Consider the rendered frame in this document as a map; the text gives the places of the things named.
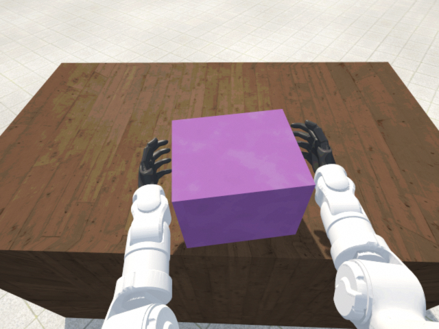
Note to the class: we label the robot right hand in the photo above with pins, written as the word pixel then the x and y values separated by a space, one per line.
pixel 319 151

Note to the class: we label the left robot upper arm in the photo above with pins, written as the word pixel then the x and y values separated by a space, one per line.
pixel 152 316

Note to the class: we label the carton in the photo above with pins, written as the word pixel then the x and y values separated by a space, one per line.
pixel 237 177

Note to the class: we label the robot left hand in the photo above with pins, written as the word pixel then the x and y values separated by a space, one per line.
pixel 148 166

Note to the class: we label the right robot forearm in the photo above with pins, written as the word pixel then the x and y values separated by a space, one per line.
pixel 348 228

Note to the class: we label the right robot upper arm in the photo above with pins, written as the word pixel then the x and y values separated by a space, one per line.
pixel 374 295

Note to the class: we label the left robot forearm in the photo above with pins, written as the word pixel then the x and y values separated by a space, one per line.
pixel 145 279

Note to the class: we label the pedestal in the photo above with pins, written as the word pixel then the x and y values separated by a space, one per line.
pixel 69 167

